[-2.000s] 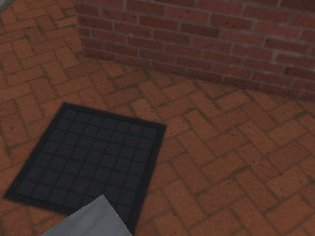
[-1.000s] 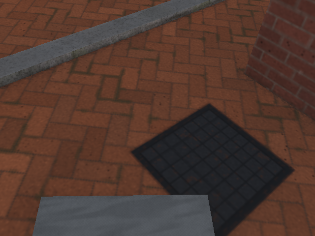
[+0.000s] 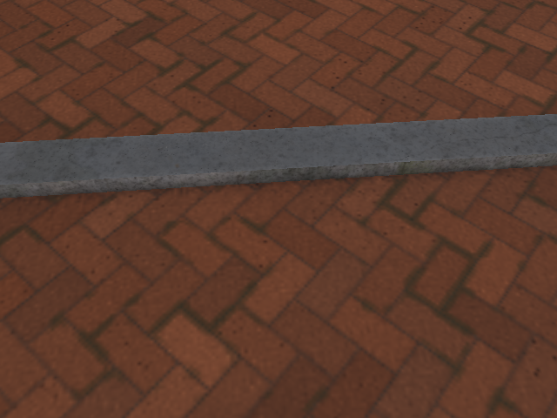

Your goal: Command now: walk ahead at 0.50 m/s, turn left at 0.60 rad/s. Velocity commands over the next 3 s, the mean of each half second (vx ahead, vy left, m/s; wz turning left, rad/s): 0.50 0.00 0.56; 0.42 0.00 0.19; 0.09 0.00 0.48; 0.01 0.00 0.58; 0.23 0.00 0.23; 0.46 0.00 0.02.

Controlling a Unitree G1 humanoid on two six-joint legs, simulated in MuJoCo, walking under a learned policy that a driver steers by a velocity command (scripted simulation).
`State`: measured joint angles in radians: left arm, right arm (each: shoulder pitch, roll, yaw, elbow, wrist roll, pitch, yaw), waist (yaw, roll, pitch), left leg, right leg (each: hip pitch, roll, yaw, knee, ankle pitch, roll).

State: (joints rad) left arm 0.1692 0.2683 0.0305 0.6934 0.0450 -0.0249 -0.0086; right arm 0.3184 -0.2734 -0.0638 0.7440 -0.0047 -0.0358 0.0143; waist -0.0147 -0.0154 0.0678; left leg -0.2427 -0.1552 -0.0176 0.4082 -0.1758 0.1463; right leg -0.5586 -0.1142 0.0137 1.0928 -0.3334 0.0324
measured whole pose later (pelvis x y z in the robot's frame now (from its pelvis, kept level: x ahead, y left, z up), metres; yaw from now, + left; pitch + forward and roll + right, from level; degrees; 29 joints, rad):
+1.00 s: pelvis +0.56 +0.03 -0.05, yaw +20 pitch +1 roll -1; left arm 0.34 0.22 0.02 0.91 0.01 -0.04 0.01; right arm 0.11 -0.23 -0.01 0.84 0.00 -0.06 0.00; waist 0.04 -0.01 0.08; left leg -0.35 -0.08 0.04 0.47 -0.12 0.10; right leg -0.33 0.02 -0.02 1.12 -0.47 -0.02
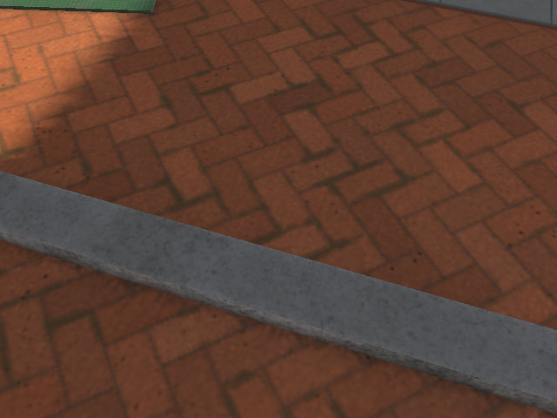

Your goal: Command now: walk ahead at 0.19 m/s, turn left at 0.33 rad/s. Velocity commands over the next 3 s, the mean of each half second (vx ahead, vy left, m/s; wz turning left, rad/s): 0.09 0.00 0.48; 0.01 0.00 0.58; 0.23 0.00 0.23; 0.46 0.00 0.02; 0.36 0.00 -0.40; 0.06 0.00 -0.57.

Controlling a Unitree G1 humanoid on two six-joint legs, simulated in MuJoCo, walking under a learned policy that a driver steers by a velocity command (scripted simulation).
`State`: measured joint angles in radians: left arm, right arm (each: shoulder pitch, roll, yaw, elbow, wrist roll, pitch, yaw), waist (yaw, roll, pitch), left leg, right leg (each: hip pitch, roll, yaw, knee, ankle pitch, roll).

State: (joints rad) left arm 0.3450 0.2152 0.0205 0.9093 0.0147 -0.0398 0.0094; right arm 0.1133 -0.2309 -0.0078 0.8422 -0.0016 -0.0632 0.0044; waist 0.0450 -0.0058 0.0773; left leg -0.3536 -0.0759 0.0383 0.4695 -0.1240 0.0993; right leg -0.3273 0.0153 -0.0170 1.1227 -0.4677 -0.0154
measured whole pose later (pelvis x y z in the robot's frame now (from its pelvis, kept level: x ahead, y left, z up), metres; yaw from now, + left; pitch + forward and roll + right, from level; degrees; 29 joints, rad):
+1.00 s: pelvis +0.02 -0.02 +0.00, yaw +34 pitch -1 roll -1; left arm 0.21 0.32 0.06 0.78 0.01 0.06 0.02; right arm 0.15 -0.28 -0.06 0.77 -0.01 0.04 0.01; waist 0.03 -0.06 0.09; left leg -0.22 -0.07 -0.02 0.51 -0.27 0.07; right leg -0.41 -0.06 -0.05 0.97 -0.48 0.03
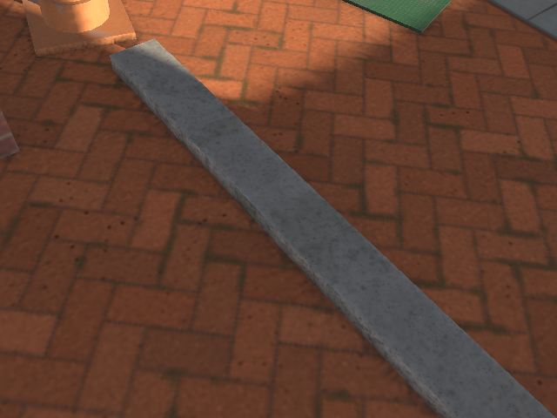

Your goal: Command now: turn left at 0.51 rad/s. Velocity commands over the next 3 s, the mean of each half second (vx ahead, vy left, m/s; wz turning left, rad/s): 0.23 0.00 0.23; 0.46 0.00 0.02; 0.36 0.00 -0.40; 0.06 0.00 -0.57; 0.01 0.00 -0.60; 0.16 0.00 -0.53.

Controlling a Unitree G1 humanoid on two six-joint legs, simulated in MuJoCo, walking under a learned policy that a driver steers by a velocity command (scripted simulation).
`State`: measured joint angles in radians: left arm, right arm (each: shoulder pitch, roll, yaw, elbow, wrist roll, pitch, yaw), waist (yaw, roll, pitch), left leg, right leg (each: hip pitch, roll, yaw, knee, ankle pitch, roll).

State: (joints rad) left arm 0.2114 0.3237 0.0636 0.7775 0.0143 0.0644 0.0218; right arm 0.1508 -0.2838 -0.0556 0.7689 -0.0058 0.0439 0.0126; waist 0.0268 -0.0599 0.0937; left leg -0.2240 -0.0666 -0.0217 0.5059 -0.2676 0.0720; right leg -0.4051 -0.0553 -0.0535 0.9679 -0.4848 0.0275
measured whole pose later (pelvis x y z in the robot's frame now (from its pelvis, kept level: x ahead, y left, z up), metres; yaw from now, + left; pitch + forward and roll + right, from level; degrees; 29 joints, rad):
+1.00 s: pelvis +0.33 +0.01 -0.02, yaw +4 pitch +1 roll -1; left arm 0.47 0.22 0.02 1.01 0.01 -0.07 0.00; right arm 0.00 -0.23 -0.01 0.82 -0.05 -0.07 0.02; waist 0.06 0.01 0.07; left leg -0.47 -0.03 0.10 0.55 -0.10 0.12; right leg 0.04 0.03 -0.01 0.61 -0.49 -0.05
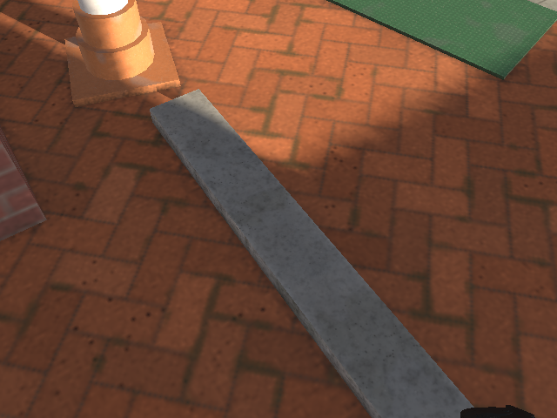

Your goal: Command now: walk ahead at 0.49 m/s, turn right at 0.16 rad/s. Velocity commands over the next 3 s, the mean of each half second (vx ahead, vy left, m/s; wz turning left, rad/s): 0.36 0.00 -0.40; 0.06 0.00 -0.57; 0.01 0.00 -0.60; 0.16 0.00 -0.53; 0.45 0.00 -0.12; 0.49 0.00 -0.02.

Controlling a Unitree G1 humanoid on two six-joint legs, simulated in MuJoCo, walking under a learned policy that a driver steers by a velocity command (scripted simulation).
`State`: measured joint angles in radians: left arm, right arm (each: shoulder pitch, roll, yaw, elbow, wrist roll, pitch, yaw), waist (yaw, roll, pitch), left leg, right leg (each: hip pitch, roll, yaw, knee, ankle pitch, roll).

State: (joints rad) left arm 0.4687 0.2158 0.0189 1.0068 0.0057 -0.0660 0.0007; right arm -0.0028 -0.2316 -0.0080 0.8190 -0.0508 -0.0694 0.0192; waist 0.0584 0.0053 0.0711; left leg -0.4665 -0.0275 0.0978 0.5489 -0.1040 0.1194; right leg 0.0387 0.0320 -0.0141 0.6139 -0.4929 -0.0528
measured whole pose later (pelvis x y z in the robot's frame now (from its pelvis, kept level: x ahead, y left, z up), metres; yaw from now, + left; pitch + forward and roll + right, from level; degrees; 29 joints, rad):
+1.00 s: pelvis +0.31 +0.03 +0.02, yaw -32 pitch +2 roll +0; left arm 0.25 0.29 0.10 0.78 0.03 0.05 0.01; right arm 0.14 -0.24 -0.03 0.73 0.00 0.03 -0.04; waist 0.05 -0.02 0.03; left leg -0.36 -0.04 -0.05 0.70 -0.40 -0.03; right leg -0.32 0.15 0.21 0.50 -0.19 -0.05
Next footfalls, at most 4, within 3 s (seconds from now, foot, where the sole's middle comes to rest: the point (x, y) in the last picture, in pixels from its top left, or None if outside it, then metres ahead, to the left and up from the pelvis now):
0.48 right None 0.33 -0.08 -0.76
1.04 left None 0.40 0.10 -0.76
1.56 right None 0.23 -0.02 -0.76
2.04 left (310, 411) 0.45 -0.02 -0.76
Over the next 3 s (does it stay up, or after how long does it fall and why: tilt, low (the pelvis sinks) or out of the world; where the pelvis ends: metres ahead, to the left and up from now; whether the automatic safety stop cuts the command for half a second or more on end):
stays up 0.52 -0.43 0.07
